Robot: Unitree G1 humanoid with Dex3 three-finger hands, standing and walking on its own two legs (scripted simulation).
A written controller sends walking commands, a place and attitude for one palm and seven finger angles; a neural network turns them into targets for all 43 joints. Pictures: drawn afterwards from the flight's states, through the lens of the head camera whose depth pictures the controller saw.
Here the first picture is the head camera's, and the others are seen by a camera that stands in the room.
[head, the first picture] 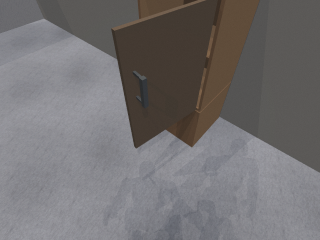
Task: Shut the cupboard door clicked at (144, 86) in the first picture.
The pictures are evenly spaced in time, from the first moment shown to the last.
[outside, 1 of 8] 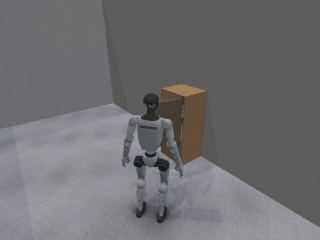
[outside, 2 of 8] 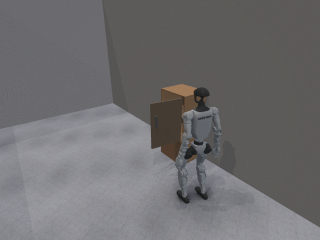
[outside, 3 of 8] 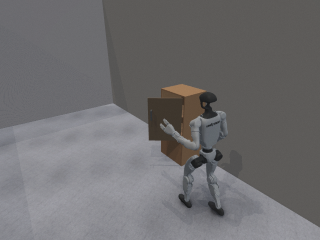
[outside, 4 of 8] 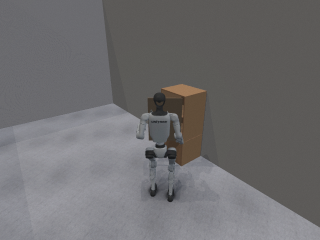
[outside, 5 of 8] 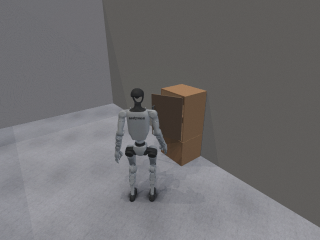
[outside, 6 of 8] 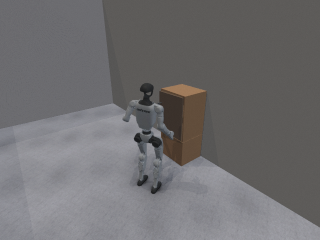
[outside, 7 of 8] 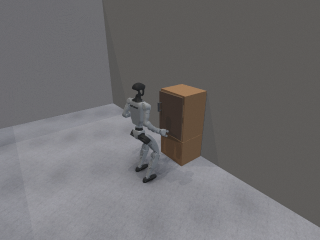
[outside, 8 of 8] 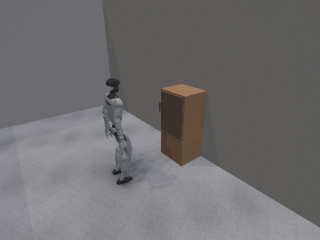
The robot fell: no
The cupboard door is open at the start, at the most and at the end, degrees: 80 80 0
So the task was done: yes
